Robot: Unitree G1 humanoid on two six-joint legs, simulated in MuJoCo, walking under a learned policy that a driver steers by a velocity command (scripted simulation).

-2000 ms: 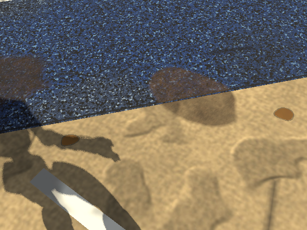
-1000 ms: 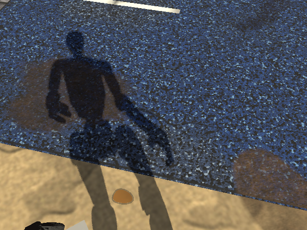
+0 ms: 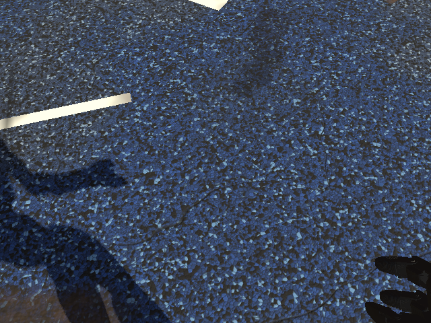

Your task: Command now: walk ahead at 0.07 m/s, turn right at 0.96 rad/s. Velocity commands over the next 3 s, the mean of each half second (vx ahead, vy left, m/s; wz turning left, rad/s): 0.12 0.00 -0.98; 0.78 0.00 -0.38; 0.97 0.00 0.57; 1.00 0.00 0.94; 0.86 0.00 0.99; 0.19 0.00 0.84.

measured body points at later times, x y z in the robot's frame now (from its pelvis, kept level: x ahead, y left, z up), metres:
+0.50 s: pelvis +0.07 +0.07 +0.01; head +0.09 +0.05 +0.46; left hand +0.34 +0.26 -0.07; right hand +0.06 -0.25 -0.09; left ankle +0.15 +0.18 -0.73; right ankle +0.01 -0.05 -0.66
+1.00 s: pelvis +0.23 -0.13 -0.02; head +0.25 -0.16 +0.43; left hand +0.35 +0.12 -0.14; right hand +0.26 -0.45 -0.10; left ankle +0.46 -0.17 -0.70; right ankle +0.00 -0.04 -0.73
